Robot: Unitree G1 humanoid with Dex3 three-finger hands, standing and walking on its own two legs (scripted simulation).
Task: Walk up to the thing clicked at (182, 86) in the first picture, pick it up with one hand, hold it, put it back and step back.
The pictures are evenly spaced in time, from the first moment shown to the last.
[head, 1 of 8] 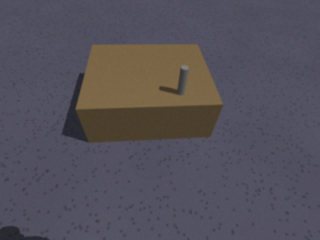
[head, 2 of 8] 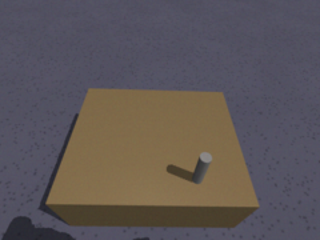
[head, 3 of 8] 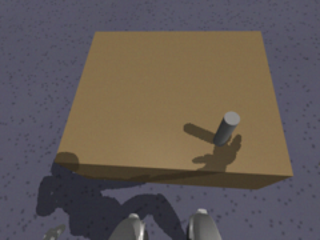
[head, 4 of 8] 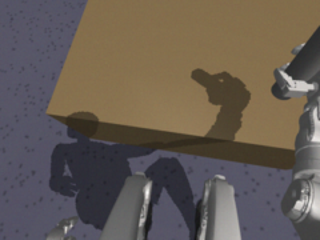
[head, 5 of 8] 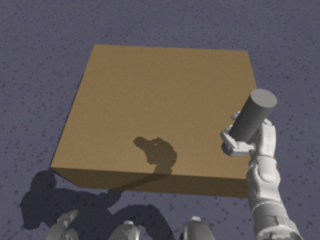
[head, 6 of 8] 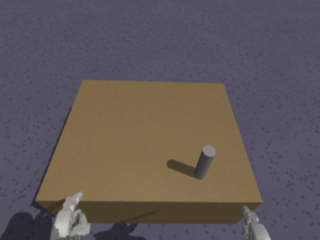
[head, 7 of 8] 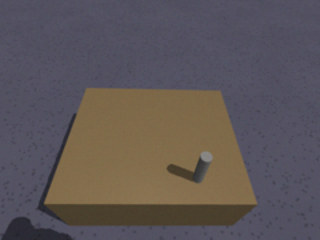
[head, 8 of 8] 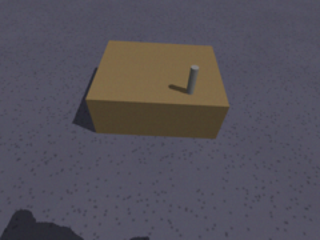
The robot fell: no
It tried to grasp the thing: yes
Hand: right
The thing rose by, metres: 0.36
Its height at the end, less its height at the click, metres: +0.00
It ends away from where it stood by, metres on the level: 0.01
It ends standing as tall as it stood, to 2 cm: yes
